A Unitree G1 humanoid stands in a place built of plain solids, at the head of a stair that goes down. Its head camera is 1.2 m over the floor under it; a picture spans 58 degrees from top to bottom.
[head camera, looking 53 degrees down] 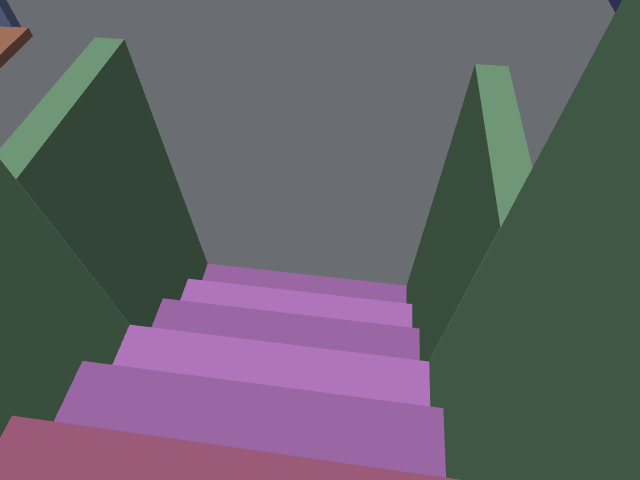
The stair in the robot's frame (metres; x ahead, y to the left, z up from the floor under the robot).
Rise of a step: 0.19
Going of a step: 0.23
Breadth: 1.20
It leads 7 degrees to the right of straight ahead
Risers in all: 6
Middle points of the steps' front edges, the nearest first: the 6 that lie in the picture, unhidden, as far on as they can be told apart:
0.25 0.23 0.00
0.47 0.20 -0.19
0.70 0.17 -0.38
0.92 0.14 -0.57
1.15 0.12 -0.76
1.37 0.09 -0.96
